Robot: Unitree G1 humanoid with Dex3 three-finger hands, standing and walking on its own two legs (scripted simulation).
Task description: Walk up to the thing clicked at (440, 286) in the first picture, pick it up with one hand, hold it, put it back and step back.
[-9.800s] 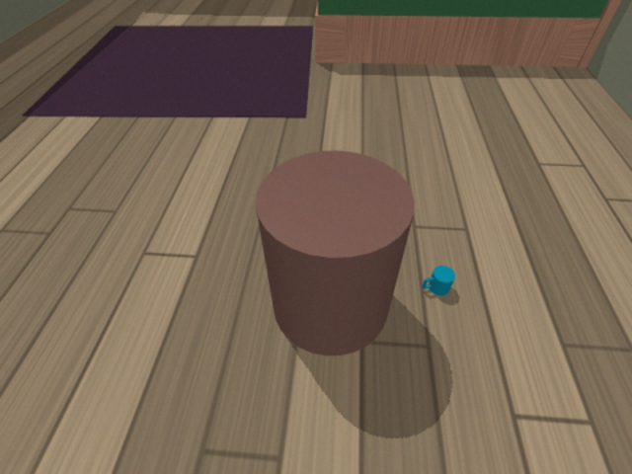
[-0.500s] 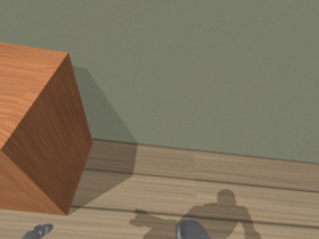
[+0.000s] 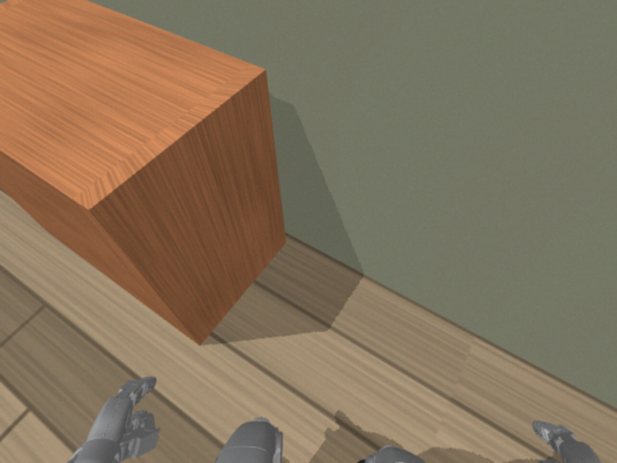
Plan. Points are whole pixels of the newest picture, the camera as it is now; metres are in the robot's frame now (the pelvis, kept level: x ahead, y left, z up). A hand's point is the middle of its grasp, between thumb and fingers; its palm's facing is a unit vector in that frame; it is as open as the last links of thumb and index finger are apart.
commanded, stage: walk up
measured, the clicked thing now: out of the picture +0.15 +1.51 -0.72
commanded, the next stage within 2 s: none
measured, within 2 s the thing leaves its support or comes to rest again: neither
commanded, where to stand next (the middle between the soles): +0.06 +0.07 m, yaw +75 degrees
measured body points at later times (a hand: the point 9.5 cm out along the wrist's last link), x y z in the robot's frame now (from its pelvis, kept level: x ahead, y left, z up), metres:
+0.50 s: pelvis -0.02 -0.02 -0.01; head +0.02 -0.02 +0.44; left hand -0.09 +0.32 -0.09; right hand +0.23 -0.25 -0.11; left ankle -0.01 +0.11 -0.72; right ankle +0.04 -0.11 -0.73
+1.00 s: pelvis -0.02 +0.02 +0.00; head -0.03 +0.07 +0.44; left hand -0.23 +0.28 -0.13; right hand +0.29 -0.12 -0.08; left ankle -0.09 +0.12 -0.72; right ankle +0.11 -0.08 -0.67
